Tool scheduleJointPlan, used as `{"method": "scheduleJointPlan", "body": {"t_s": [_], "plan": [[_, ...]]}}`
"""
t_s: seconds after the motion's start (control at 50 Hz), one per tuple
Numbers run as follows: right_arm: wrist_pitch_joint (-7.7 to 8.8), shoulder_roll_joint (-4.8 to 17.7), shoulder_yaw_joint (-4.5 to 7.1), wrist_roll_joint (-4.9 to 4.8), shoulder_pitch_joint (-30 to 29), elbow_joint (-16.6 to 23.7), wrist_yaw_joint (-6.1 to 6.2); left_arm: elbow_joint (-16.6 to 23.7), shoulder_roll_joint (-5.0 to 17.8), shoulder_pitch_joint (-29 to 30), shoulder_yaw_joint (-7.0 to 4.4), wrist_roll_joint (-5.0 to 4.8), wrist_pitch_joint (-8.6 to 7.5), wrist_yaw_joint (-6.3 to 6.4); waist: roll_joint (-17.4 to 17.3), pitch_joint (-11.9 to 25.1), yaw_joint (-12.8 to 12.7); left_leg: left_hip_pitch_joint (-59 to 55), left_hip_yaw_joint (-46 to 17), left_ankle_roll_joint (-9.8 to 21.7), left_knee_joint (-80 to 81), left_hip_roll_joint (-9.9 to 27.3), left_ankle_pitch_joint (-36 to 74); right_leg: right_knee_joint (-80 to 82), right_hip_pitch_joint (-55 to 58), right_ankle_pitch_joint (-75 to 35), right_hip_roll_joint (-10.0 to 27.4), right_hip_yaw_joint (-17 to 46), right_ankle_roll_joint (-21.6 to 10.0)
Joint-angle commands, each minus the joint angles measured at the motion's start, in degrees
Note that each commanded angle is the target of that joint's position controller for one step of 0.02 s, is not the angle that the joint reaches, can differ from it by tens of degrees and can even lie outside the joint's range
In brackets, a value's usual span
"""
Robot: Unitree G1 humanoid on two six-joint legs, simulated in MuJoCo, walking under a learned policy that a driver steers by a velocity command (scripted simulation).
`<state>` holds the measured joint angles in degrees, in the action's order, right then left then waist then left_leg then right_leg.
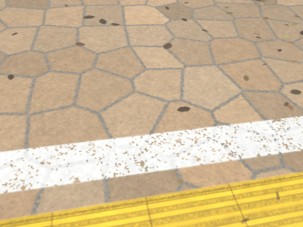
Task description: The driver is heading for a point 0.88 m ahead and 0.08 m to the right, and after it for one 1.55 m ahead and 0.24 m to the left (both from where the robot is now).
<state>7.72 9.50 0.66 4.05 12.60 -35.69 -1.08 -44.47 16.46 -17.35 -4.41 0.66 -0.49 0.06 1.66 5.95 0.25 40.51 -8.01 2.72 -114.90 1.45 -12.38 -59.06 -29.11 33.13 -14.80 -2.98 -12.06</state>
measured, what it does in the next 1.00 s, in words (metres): climbs, turning right: left foot, then right foot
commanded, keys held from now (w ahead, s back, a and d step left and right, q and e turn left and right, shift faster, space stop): w+e+shift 0.46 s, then w+shift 0.02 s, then w+q+shift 0.22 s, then q+shift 0.30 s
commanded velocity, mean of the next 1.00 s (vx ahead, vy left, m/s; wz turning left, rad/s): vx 0.86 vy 0.00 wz -0.34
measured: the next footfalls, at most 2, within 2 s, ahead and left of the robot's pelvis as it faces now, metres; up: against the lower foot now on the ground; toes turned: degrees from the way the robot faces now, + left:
left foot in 0.26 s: +0.43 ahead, +0.17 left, +0.00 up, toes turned -16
right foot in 0.66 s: +0.73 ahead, -0.21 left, +0.00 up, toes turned -31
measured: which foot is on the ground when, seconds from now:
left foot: up 0.00-0.24, down 0.26-0.66, up 0.68-1.00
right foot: down 0.00-0.24, up 0.26-0.64, down 0.66-1.00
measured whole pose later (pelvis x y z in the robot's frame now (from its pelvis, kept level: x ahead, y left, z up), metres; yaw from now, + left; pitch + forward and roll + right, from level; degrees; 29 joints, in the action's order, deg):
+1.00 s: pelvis +0.86 -0.16 +0.07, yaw -18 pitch +0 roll -1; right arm 1.7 16.3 2.9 1.7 9.5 -41.3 -2.9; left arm -47.0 15.4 -20.7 -2.7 -0.9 -5.9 1.6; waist -1.5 -5.3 -1.4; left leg 38.5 6.3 4.1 -38.9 -0.2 4.4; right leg -25.2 2.6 25.0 0.8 -15.1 -0.8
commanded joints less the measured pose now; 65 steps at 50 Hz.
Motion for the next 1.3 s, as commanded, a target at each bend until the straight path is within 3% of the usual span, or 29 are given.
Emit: {"method": "scheduleJointPlan", "body": {"t_s": [0.02, 0.08, 0.16, 0.22, 0.24, 0.26, 0.28, 0.3, 0.34, 0.44, 0.54, 0.6, 0.64, 0.66, 0.68, 0.7, 0.74, 0.76, 0.8, 0.92, 1.0, 1.04, 1.06, 1.08, 1.1, 1.14, 1.18, 1.24, 1.3], "plan": [[-2.38, 0.5, -2.39, 0.51, -1.6, 9.2, 1.53, 2.4, 1.0, 3.1, 0.51, 0.76, -4.60, -0.01, -9.5, -14.6, 6.0, 20.2, 2.4, -1.1, 9.7, 1.2, -10.8, 38.4, -2.4, -9.8, 11.5, 29.9, -4.2], [-3.61, 7.6, -1.80, -0.56, -14.2, 14.1, 0.84, 2.1, 6.0, 2.0, -0.41, -0.08, -5.99, 0.61, -8.8, -15.8, 2.1, 2.8, 7.8, -4.0, 46.0, 4.4, -3.5, 49.5, -10.9, -21.6, 9.4, 25.5, -5.5], [-3.71, 5.6, -2.19, -2.97, -11.0, 9.8, -0.59, 2.2, 12.0, -1.7, -2.75, -1.11, -5.43, 0.76, -2.9, -1.4, -0.1, -25.7, 10.2, -3.4, 73.3, -2.2, 14.6, 45.2, 5.8, -51.4, 9.7, 21.7, -1.4], [-2.32, 13.6, 1.22, -4.14, 0.0, 6.4, 2.12, 3.2, 13.7, 0.2, -3.65, -0.29, -5.75, 0.10, 3.8, 6.0, 7.3, -37.5, 6.5, -2.5, 87.3, -2.6, 10.2, 18.5, 20.3, -70.3, 11.7, 25.5, 3.6], [-1.99, 16.8, 3.04, -3.75, 11.7, 2.3, 3.25, 4.9, 11.3, 3.4, -3.32, 0.42, -6.28, -0.39, 1.7, 12.2, 11.9, -52.6, 5.0, -1.7, 85.8, 1.2, 9.0, 4.0, 13.6, -59.5, 10.1, 23.1, 5.0], [-1.68, 17.0, 3.46, -1.32, 17.3, -0.1, 3.82, 6.4, 0.9, 2.5, -0.80, 1.30, -6.49, -0.27, -8.0, 12.6, 10.3, -66.4, -2.8, -1.5, 79.2, 12.7, 5.3, -11.0, -3.2, -8.4, 8.1, 18.7, 4.5], [-1.79, 19.9, 3.83, 1.76, 11.8, 1.7, 3.36, 9.5, -0.9, -8.0, 0.97, -3.17, -5.65, 0.57, -22.9, 22.0, 3.1, -74.9, -31.6, 5.9, 85.4, 28.4, 5.8, -26.9, -15.8, -2.4, 7.9, 11.7, 6.9], [-2.16, 14.2, 3.77, 0.94, 5.7, 3.2, 2.89, 8.1, 4.6, -2.3, 0.20, -1.27, -4.38, 1.26, -11.4, 16.8, 5.4, -64.3, -32.0, 7.7, 93.1, 24.5, -11.6, -27.8, -19.6, -12.6, 12.0, 8.0, 6.4], [-1.42, 9.8, 2.31, -0.11, 4.3, 0.1, 1.90, 9.9, 5.4, 6.4, -0.34, 0.67, -2.88, -0.61, -2.1, 3.3, 4.4, -48.1, -18.9, 6.3, 97.1, 19.4, -11.9, -25.4, -18.8, -17.3, 15.9, 7.9, 6.2], [0.13, 8.1, 1.82, -2.40, 8.7, -7.9, 0.82, 15.3, 0.6, 11.1, 1.83, 2.02, 0.63, -3.62, -6.5, -8.0, -0.9, -36.0, 3.0, 0.8, 101.1, 16.0, 13.7, -20.7, -23.0, -18.9, 20.1, 7.3, 6.8], [0.50, 11.1, 1.37, -1.81, 11.4, -11.3, 1.02, 18.3, -0.6, 18.3, 4.22, 1.16, -0.62, -4.90, -4.7, -15.1, -2.0, -26.7, 17.0, 0.4, 110.6, 10.3, 30.5, 7.1, -8.0, -30.6, 16.3, 0.5, 4.4], [-0.64, 17.7, 2.49, -3.05, 16.4, -13.7, 1.62, 15.9, 2.3, 17.5, 3.66, 1.38, -1.93, -4.39, -6.4, -11.3, -3.4, -33.9, 17.7, 3.4, 104.3, 12.0, 64.7, 15.2, 7.4, -26.2, 8.8, -6.8, 2.3], [-1.41, 22.0, 2.96, -3.83, 14.5, -13.9, 2.18, 10.4, 4.7, -2.3, 2.13, 2.48, -2.91, -2.77, -9.9, -1.1, -14.3, -31.4, 15.7, 3.4, 76.4, 12.0, 75.2, 22.3, 29.7, -26.0, 8.9, -1.7, 0.1], [-1.48, 19.4, 2.69, -3.89, 14.2, -12.8, 2.03, 7.7, 9.9, -9.8, 0.35, 3.84, -2.95, -1.30, -9.5, 4.7, -16.7, -21.0, 13.6, 3.1, 57.6, 8.9, 50.8, 22.9, 45.1, -21.1, 16.5, 7.2, -0.6], [-1.98, 8.0, 0.77, -4.26, 22.2, -10.3, 1.10, 8.5, 16.0, -8.0, -1.06, 5.49, -3.30, -0.24, 7.4, 14.5, -7.2, -5.1, 10.3, 2.3, 29.9, -0.9, -19.6, 22.6, 58.4, -24.0, 38.5, 32.7, -3.4], [-2.05, 14.4, 2.35, -4.97, 14.7, -7.4, 1.54, 9.0, 14.2, -11.0, -1.45, 3.10, -3.03, 0.37, -0.2, 20.8, -11.7, 0.1, 1.3, 3.7, 24.3, -2.4, -13.5, 32.5, 56.3, -20.6, 39.7, 44.5, -3.7], [-2.48, 11.5, 1.85, -4.68, 9.9, -6.8, 1.68, 6.0, 7.8, -3.4, 0.20, 1.99, -4.58, 0.25, -1.2, -1.2, -4.9, 2.8, 4.3, 2.4, 30.7, 1.7, -4.7, 36.8, 35.8, -41.4, 35.3, 27.3, -1.7], [-3.44, 10.1, 1.76, -4.27, 11.6, -8.4, 1.39, 5.6, 4.8, -0.8, 0.88, 1.77, -5.24, 0.07, -1.3, -4.5, -1.7, 0.4, 4.1, 1.4, 33.6, 2.8, -5.2, 37.5, 29.6, -50.0, 33.0, 20.0, -0.7], [-5.80, 8.6, 2.28, -3.33, 15.3, -10.1, 0.76, 4.7, 0.7, -0.2, 2.09, 0.49, -6.02, 0.06, 0.2, -5.8, 2.2, -5.9, 4.6, -0.2, 38.5, 3.3, -6.1, 40.5, 21.4, -60.4, 31.4, 9.9, 1.3], [-6.28, 5.0, 1.61, -2.86, 5.5, -6.0, -1.61, 3.7, 1.6, 7.6, 1.78, -1.02, -6.97, 1.38, 5.8, -9.3, 4.5, -15.2, 13.7, -0.4, 72.3, -0.2, 18.1, 43.5, 13.2, -57.1, 21.7, -12.3, 6.6], [-6.68, 9.0, 3.44, -1.66, 16.3, -8.2, -1.99, 4.1, 7.3, 7.0, -0.28, -2.38, -6.46, 2.05, 3.8, -0.6, 8.7, -31.4, 17.6, 3.6, 76.1, -6.6, 19.3, 24.0, 18.7, -69.8, 26.0, -11.7, 8.9], [-6.80, 15.0, 6.17, -1.41, 26.0, -10.2, -0.34, 4.5, 6.6, 9.4, -0.48, -2.66, -4.73, 1.41, -2.6, 1.1, 14.9, -42.9, 11.8, 8.2, 83.6, -5.7, 21.7, -7.2, 12.4, -43.1, 21.5, -10.6, 12.3], [-7.26, 19.0, 6.94, -3.47, 20.0, -9.7, 0.62, 5.2, 1.0, 7.1, 0.67, -0.77, -3.73, 0.66, -15.3, -7.2, 9.1, -41.7, 0.8, 9.3, 81.0, 0.5, 61.2, -29.1, -1.7, 4.5, 10.6, -10.4, 14.0], [-6.85, 24.5, 7.52, -3.08, 15.2, -5.1, 0.32, 8.2, -0.6, -9.2, 1.62, -0.40, -2.57, 1.04, -17.5, 7.7, -1.2, -51.3, -24.0, 19.4, 84.3, 14.1, 82.9, -37.6, -7.5, 4.5, 9.5, 2.9, 15.6], [-7.69, 22.8, 7.88, -3.61, 8.1, -0.9, 0.46, 7.2, 2.6, -10.7, 2.13, 1.28, -1.96, 1.60, -11.0, 14.9, -0.7, -50.1, -34.8, 22.8, 93.2, 17.3, 49.8, -36.7, -7.8, -1.0, 11.5, 8.4, 14.9], [-8.78, 14.7, 5.62, -4.08, 4.0, -0.7, 1.14, 8.2, 6.2, 0.4, 1.31, 2.86, -0.78, 2.12, 2.1, 2.1, -1.0, -34.9, -29.5, 17.7, 99.3, 10.2, 11.3, -25.6, -8.5, -5.5, 15.1, 8.7, 14.3], [-8.29, 14.4, 5.56, -4.27, 6.1, -2.3, 1.39, 9.0, 5.8, 3.5, 1.49, 2.67, 1.24, 2.64, 1.2, -2.2, -0.8, -27.3, -22.0, 12.4, 98.8, 6.4, 20.6, -15.9, -4.2, -9.1, 16.8, 8.7, 14.4], [-8.04, 16.9, 6.34, -3.71, 7.1, -3.0, 1.25, 9.2, 4.0, 5.3, 2.23, 2.07, 2.56, 2.78, 0.6, 0.1, 0.1, -28.0, -19.3, 6.2, 96.4, 3.2, 29.3, -8.8, -2.8, -12.5, 16.5, 9.0, 14.9], [-9.08, 17.8, 6.94, -4.34, 6.1, -2.5, 1.77, 9.8, 4.0, 8.5, 2.20, 1.59, 3.09, 2.63, -2.5, 0.4, 1.3, -31.0, -20.4, 1.7, 97.1, 0.7, 17.9, -4.0, -6.6, -16.5, 16.0, 10.3, 15.2]]}}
